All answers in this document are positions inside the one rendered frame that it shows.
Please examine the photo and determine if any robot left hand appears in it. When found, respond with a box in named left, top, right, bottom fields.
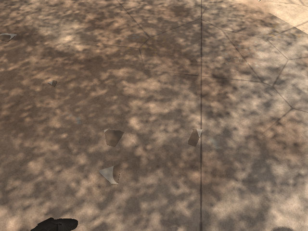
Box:
left=31, top=218, right=78, bottom=231

